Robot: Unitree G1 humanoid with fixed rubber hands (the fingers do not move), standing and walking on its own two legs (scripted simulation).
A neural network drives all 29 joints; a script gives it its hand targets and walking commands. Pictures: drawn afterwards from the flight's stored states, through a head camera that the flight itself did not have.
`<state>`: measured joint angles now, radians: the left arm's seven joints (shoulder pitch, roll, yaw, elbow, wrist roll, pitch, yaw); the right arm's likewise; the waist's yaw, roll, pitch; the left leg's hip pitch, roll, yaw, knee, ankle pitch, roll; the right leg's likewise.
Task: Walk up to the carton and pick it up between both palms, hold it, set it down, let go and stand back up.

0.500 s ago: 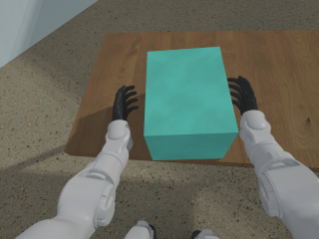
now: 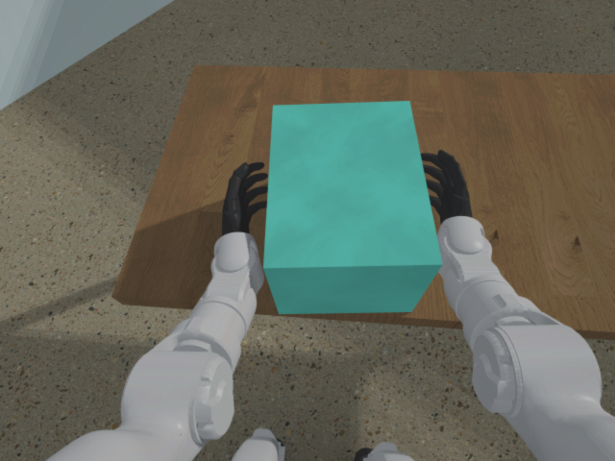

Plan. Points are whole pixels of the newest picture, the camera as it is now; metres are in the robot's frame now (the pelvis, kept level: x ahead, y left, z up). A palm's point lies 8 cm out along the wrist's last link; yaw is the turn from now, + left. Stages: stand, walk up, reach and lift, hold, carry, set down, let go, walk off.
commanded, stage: reach and lift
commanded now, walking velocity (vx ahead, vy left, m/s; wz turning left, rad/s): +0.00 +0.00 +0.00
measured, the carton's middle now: (342, 209) +0.46 +0.00 +0.00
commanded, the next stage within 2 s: none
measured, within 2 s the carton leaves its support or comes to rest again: leaves its support in 1.82 s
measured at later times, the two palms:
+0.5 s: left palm (233, 234) +0.39 +0.15 +0.02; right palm (450, 224) +0.42 -0.14 +0.02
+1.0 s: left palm (234, 235) +0.39 +0.15 +0.02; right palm (450, 224) +0.42 -0.14 +0.02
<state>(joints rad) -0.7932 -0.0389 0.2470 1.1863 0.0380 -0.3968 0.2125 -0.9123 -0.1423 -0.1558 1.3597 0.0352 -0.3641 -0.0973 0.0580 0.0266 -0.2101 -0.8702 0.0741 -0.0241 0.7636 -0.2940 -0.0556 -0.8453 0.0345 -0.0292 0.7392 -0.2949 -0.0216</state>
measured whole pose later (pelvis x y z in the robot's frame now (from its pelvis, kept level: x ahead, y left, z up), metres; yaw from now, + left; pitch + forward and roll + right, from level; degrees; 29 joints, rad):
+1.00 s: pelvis +0.02 +0.00 +0.03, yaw +1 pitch +20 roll -1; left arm -0.64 -0.09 0.40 1.17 0.20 -0.53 0.15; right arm -0.74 -0.04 -0.40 1.28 -0.29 -0.51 -0.12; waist 0.04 0.04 -0.16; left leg -0.64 0.07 -0.02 0.51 -0.21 -0.05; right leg -0.61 0.03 -0.03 0.48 -0.21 -0.02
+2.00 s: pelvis +0.01 +0.00 +0.02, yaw +3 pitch +19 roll -2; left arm -0.60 -0.04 0.13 1.09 -0.08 -0.41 0.21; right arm -0.69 -0.10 -0.03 1.09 0.00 -0.28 -0.16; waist 0.01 0.07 -0.27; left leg -0.73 0.06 -0.07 0.63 -0.24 -0.05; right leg -0.67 0.02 -0.08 0.59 -0.25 -0.02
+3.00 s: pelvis +0.01 +0.02 +0.05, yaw +4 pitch -2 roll -2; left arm -0.50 -0.07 0.17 0.33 0.14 0.41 0.13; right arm -0.56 -0.08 0.00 0.60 0.19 0.23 -0.22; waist -0.06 -0.02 -0.04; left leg -0.20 0.02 -0.05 0.41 -0.19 -0.02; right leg -0.11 -0.01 -0.07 0.30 -0.16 0.02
